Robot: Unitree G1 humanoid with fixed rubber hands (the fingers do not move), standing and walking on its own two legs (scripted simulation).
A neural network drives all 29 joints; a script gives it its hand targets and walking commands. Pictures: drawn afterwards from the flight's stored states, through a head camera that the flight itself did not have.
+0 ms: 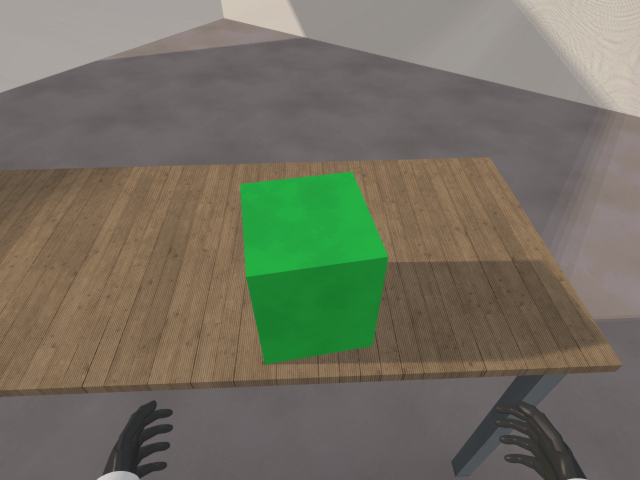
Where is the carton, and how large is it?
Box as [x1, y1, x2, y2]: [240, 172, 387, 363]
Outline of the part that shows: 352,172 240,184 246,278 265,363 372,345 387,255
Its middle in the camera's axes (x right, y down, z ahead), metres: -0.02 +0.04 +0.58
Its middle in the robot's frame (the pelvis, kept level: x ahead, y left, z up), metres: +0.42 +0.03 +0.03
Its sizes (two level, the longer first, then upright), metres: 0.179 0.168 0.205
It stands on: a table, 0.71 m high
